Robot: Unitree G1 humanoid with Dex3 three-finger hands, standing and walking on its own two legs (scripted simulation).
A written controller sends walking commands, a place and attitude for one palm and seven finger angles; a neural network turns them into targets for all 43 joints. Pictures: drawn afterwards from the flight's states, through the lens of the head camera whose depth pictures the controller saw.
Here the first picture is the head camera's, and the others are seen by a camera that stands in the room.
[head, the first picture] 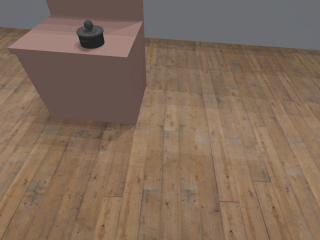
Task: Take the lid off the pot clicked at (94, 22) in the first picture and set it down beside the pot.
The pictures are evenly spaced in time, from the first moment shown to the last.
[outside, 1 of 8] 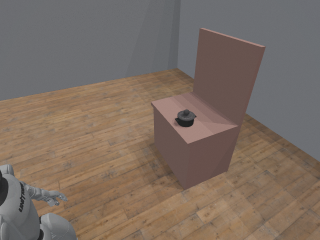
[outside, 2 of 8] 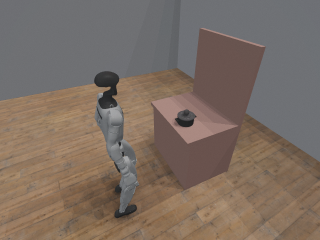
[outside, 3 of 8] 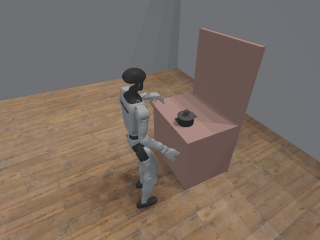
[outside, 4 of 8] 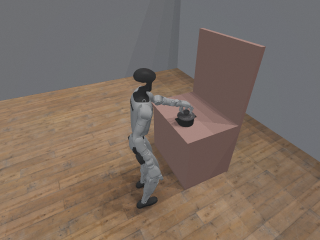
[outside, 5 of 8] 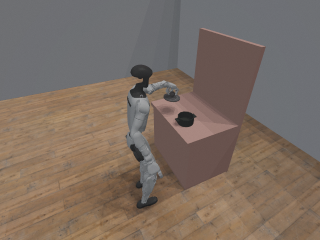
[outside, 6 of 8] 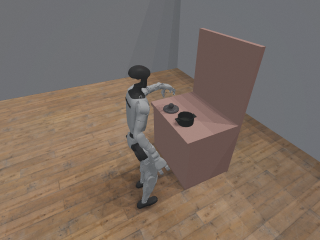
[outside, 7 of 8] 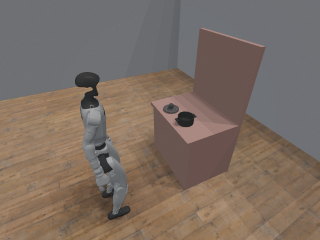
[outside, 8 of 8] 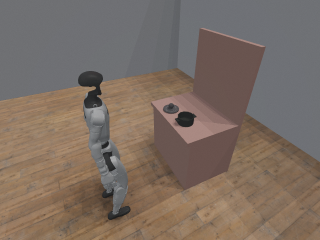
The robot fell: no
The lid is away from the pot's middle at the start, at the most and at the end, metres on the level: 0.00 0.25 0.25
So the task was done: yes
